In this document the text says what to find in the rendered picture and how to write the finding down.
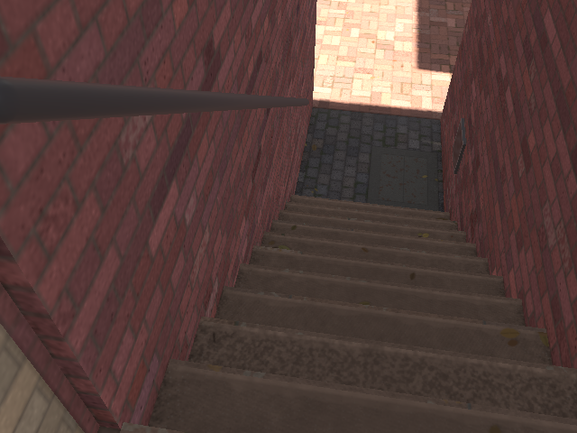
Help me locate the stairs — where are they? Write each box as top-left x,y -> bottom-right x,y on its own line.
149,196 -> 577,433

